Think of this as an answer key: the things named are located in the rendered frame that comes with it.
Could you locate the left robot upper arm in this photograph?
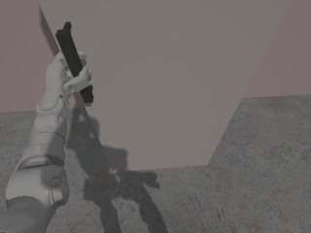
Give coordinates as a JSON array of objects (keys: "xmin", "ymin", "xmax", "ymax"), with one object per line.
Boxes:
[{"xmin": 0, "ymin": 165, "xmax": 70, "ymax": 233}]

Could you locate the fridge door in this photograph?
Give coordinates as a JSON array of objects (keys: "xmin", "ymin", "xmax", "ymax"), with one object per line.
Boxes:
[{"xmin": 37, "ymin": 0, "xmax": 293, "ymax": 173}]

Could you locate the left robot forearm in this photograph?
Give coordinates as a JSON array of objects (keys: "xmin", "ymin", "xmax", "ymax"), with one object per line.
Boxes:
[{"xmin": 5, "ymin": 89, "xmax": 70, "ymax": 210}]

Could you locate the handle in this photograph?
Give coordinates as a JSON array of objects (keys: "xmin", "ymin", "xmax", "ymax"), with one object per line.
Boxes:
[{"xmin": 55, "ymin": 21, "xmax": 94, "ymax": 103}]

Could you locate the left robot hand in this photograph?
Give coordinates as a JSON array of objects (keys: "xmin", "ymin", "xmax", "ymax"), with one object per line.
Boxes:
[{"xmin": 45, "ymin": 50, "xmax": 92, "ymax": 99}]

